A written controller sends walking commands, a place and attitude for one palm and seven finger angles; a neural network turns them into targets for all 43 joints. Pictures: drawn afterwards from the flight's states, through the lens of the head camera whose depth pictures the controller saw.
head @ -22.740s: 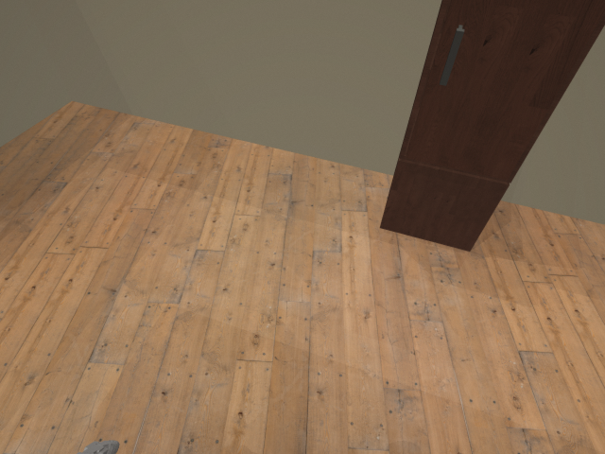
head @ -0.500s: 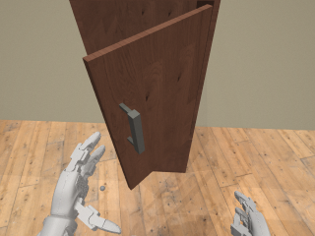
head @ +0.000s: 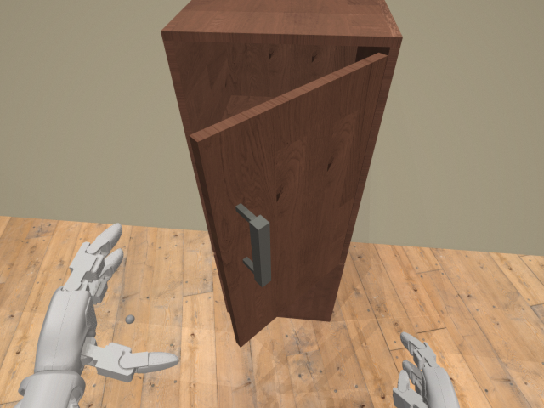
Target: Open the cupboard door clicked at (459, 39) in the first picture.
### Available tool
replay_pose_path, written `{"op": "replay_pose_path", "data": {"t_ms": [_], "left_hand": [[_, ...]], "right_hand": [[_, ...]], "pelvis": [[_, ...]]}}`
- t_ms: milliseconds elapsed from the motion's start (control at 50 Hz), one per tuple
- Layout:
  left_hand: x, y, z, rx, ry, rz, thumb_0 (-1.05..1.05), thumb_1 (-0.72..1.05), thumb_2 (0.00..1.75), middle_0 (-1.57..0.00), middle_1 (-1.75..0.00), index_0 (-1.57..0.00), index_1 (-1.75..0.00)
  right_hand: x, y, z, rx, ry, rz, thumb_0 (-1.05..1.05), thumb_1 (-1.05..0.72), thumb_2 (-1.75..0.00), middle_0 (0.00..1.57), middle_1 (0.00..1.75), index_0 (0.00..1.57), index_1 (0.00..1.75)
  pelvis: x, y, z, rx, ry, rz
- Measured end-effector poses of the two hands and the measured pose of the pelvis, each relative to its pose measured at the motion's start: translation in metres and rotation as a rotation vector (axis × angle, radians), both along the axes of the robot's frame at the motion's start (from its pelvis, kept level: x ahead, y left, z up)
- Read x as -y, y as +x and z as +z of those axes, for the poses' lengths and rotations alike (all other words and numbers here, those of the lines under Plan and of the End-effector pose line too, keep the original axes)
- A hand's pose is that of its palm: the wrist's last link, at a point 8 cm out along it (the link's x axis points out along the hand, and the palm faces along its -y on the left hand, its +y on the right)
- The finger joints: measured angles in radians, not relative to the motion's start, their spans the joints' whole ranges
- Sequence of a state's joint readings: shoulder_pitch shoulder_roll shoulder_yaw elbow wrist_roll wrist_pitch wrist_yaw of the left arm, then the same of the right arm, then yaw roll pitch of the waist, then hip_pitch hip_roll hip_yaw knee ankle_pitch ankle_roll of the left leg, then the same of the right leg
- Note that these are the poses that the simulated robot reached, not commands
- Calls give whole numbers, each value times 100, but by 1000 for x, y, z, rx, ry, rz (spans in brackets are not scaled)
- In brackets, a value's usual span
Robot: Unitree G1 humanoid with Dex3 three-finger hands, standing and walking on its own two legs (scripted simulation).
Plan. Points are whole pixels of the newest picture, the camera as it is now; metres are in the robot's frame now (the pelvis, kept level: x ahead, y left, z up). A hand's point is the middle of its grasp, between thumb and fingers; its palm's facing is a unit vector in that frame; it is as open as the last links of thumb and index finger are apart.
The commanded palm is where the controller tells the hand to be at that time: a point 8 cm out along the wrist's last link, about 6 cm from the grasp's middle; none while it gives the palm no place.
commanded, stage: draw the hand back to the body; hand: left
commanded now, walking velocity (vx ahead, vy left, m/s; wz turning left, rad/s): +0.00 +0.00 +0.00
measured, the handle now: (253, 246) +0.34 +0.07 +0.06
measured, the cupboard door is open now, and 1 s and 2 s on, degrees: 47 47 47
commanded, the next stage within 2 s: step back with the hand held close in 0.90 s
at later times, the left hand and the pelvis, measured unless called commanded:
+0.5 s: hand (55, 279) +0.20 +0.26 +0.17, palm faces +0.43 -0.81 -0.39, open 9.3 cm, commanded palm +0.15 +0.30 +0.19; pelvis +0.01 +0.01 +0.02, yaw -1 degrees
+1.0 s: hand (56, 282) +0.19 +0.25 +0.18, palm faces +0.45 -0.80 -0.39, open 7.4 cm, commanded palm +0.15 +0.29 +0.20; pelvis +0.00 -0.01 +0.03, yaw -1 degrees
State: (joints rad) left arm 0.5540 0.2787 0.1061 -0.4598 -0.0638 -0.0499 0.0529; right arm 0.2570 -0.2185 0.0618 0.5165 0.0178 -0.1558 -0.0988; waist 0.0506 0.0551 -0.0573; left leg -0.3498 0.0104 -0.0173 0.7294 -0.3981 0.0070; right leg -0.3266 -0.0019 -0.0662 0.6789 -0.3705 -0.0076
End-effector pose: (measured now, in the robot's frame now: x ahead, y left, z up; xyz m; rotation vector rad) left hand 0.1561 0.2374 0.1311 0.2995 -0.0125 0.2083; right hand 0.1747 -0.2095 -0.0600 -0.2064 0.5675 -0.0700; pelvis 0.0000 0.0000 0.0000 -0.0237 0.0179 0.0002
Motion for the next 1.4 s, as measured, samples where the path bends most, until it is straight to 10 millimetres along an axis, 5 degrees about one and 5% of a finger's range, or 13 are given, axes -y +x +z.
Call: {"op": "replay_pose_path", "data": {"t_ms": [260,520,680,1160,1400], "left_hand": [[-35,2,29,32,100,125,0,15,58,-18,-30,-18,-30],[-63,2,59,125,165,217,1,60,77,-19,-31,-20,-30],[-64,1,63,140,161,242,1,81,86,-20,-30,-20,-30],[-53,-1,75,167,240,188,2,89,90,-21,-31,-21,-30],[-57,-13,62,90,283,78,2,89,90,-21,-31,-21,-30]], "right_hand": [[-10,6,6,-58,-1,12,1,-90,-90,20,30,20,30],[-1,12,12,-71,-15,1,1,-90,-90,20,30,20,30],[7,8,11,-87,-15,-9,1,-90,-90,20,30,20,30],[24,-9,9,-112,-8,-47,1,-90,-90,20,30,21,30],[37,-47,11,-168,-60,-167,1,-91,-90,20,30,20,30]], "pelvis": [[-8,9,19,63,9,-13],[-6,11,25,90,11,-21],[-2,8,26,96,12,-23],[7,-5,27,56,1,-26],[-8,-31,23,17,10,-47]]}}
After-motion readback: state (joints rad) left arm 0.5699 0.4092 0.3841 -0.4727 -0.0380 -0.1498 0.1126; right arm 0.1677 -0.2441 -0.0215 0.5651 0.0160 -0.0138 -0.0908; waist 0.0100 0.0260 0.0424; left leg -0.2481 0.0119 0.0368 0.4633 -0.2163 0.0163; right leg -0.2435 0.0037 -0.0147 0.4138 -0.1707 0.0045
